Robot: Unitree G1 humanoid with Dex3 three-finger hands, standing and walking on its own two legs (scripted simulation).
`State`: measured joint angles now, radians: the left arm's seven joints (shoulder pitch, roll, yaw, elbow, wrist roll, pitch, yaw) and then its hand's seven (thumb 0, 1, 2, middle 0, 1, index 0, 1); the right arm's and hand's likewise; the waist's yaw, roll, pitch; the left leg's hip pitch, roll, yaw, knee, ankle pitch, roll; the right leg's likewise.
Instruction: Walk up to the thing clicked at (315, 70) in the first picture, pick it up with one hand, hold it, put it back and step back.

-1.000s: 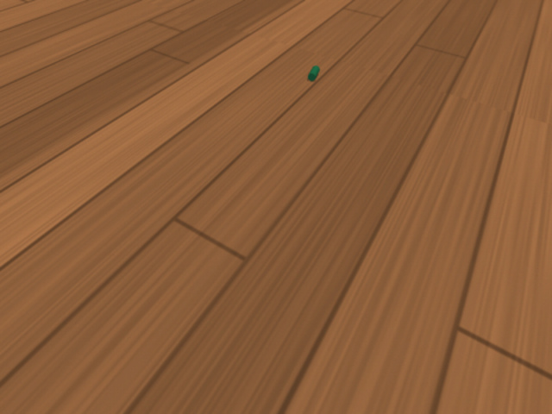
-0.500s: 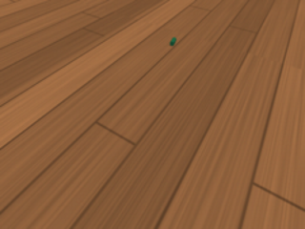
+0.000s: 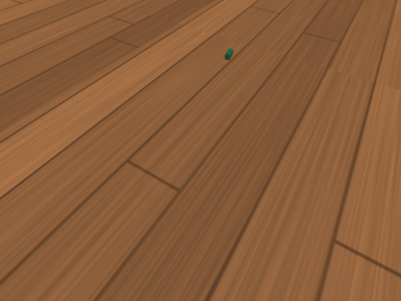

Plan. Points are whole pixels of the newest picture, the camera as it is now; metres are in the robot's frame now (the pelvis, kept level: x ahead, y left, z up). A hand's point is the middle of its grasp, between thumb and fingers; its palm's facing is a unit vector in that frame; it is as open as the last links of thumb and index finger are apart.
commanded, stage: stand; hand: left
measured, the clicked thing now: (229, 54) +2.31 -0.24 -0.75
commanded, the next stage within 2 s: walk up in 0.12 s
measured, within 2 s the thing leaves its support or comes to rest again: neither
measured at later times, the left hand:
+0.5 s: hand (36, 297) +0.14 +0.38 -0.16, palm faces +0.29 -0.90 -0.33, open 7.4 cm
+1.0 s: hand (89, 222) +0.31 +0.30 -0.13, palm faces +0.54 -0.75 -0.38, open 7.4 cm
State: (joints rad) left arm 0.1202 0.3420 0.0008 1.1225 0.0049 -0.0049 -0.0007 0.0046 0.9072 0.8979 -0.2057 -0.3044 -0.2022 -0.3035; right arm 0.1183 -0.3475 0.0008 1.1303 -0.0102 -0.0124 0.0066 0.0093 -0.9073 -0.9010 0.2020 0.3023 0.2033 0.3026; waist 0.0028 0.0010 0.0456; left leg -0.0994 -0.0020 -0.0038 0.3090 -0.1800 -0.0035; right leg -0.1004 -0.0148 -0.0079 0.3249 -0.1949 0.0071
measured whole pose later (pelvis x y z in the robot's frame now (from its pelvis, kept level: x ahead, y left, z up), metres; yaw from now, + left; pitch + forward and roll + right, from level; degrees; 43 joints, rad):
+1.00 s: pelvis +0.38 -0.01 -0.03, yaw +34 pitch +1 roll +1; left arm 0.14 0.45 0.09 0.86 0.04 -0.01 -0.13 0.01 0.91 0.90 -0.20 -0.30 -0.20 -0.30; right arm 0.26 -0.56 -0.08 1.00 -0.01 -0.06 -0.05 0.01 -0.90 -0.90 0.20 0.30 0.21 0.30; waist 0.07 0.00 -0.03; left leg -0.42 0.07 -0.07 1.17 -0.47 0.07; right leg -0.40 -0.12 -0.06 0.70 -0.30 0.05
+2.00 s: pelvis +0.97 -0.02 -0.02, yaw +57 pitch +0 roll -1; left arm 0.28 0.48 0.10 0.76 0.04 0.07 -0.10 0.01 0.91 0.90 -0.21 -0.30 -0.20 -0.30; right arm 0.34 -0.43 -0.02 0.94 0.00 -0.10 -0.06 0.01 -0.90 -0.90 0.21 0.30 0.21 0.30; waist 0.07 -0.07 0.03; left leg -0.45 0.00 0.14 0.72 -0.26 0.06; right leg -0.23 0.04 -0.21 0.59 -0.36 -0.11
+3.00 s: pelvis +1.43 -0.13 -0.04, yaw +63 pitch -1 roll +0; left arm 0.19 0.53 0.09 0.74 0.04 0.12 -0.12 0.01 0.91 0.90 -0.21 -0.30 -0.20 -0.30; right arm 0.40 -0.51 -0.04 0.90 -0.03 -0.09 -0.08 0.01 -0.90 -0.90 0.21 0.30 0.21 0.30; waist -0.03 -0.14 0.09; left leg -0.40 0.15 -0.01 0.76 -0.36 -0.01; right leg -0.58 -0.09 0.12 0.99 -0.38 0.02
